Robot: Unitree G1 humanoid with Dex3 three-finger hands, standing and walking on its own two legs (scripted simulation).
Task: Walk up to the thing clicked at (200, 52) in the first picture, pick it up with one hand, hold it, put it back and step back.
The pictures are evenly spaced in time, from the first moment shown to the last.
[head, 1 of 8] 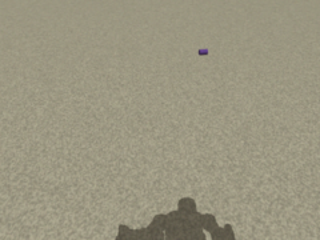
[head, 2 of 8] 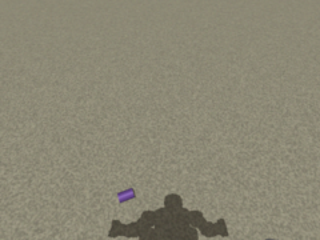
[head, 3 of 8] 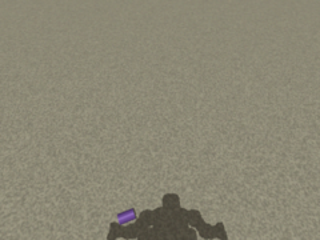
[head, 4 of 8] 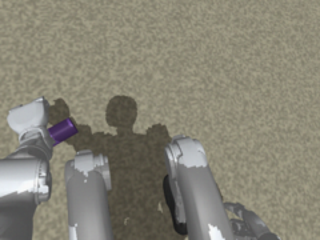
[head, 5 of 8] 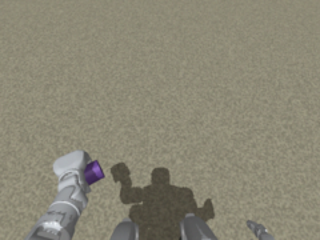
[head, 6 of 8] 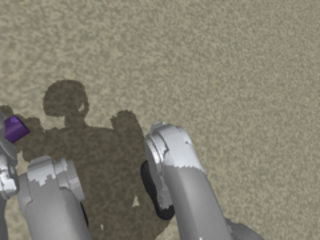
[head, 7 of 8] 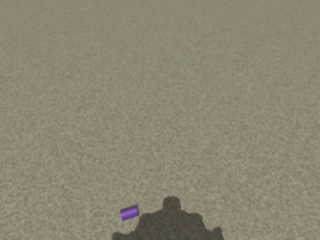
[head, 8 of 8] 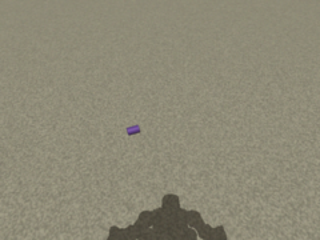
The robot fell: no
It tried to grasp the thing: yes
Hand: left
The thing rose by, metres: 0.67
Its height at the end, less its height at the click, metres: +0.00
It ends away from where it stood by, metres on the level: 0.02
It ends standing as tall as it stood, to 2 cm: yes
